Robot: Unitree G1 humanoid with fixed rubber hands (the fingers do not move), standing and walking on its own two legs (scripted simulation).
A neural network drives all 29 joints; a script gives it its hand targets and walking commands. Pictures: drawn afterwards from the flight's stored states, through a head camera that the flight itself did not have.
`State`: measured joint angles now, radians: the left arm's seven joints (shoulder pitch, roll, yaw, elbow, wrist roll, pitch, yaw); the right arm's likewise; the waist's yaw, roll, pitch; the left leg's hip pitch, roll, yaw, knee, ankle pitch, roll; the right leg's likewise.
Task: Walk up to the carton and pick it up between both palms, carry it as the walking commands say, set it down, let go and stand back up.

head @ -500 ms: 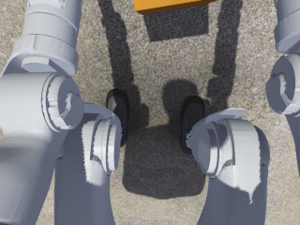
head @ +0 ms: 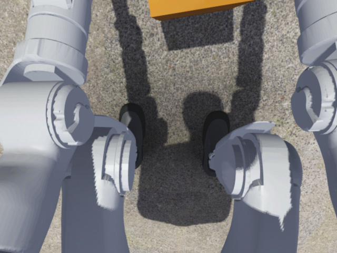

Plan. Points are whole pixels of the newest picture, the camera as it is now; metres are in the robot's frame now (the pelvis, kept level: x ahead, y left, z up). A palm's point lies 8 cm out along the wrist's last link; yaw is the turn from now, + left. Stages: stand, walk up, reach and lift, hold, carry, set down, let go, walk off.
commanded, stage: reach and lift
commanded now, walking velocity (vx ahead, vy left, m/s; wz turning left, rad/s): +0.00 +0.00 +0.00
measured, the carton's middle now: out of the picture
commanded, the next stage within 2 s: none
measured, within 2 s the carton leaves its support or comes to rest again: leaves its support in 1.12 s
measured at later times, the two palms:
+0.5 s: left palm out of the picture +0.55 +0.13 -0.22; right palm out of the picture +0.59 -0.13 -0.21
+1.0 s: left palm out of the picture +0.55 +0.13 -0.22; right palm out of the picture +0.59 -0.13 -0.20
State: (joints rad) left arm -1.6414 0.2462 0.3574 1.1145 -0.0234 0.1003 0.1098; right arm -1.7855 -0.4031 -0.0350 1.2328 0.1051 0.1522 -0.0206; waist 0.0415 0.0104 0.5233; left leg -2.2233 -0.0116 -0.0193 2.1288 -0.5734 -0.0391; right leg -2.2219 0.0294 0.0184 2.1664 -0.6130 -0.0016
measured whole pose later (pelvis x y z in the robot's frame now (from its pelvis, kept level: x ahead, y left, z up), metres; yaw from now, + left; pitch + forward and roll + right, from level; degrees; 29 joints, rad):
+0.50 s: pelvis +0.00 +0.00 -0.01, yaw +0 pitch +37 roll +2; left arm -1.66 0.19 0.35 1.11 0.06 0.16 0.08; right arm -1.78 -0.38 -0.10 1.24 0.08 0.16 0.00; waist 0.04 0.01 0.52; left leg -2.22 -0.02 -0.02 2.15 -0.58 -0.04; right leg -2.22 0.03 0.02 2.19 -0.62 0.00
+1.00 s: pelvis +0.00 +0.00 -0.01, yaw +0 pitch +37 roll +2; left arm -1.65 0.19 0.35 1.09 -0.01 0.21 0.11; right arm -1.77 -0.37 -0.09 1.23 0.08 0.17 -0.02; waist 0.04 0.01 0.52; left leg -2.22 -0.02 -0.02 2.16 -0.58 -0.04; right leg -2.22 0.04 0.02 2.20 -0.62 0.00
